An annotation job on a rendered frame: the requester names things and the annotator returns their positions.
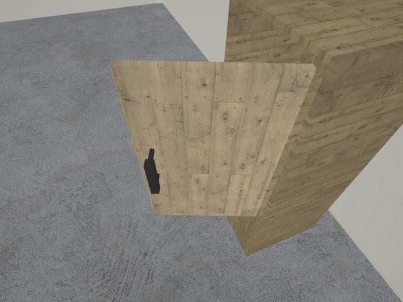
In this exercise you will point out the handle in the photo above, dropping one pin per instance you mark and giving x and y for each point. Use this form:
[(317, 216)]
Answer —
[(151, 173)]

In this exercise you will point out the cupboard door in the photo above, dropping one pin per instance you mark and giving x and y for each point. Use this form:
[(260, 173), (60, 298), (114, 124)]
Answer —
[(218, 129)]

